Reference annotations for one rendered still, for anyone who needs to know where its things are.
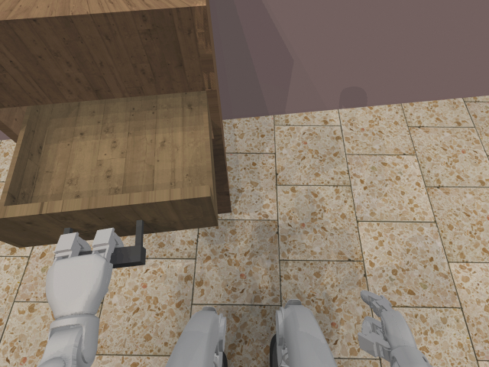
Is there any cabinet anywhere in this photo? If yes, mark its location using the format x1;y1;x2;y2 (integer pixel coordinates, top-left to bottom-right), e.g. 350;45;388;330
0;0;232;214

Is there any handle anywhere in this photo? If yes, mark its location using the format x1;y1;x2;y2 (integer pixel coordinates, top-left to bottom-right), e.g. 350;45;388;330
54;220;146;268

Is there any robot right forearm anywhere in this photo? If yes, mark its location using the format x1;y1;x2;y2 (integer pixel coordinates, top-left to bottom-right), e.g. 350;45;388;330
390;346;433;367

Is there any drawer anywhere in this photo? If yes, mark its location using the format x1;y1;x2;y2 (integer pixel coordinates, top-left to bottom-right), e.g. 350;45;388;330
0;91;219;248

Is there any right robot shin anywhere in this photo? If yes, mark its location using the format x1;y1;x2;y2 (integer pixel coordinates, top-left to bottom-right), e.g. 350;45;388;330
277;299;312;367

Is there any right robot hand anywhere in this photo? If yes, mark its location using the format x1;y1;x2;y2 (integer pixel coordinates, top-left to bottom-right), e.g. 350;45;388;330
358;290;417;362

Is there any robot left forearm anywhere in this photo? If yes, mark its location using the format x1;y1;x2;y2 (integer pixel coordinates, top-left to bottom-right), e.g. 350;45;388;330
37;314;99;367

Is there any robot right thigh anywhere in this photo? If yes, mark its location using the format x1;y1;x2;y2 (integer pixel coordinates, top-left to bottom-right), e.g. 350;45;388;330
275;305;338;367

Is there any left robot hand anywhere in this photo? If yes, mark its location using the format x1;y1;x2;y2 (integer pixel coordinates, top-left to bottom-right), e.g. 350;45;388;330
46;228;124;320

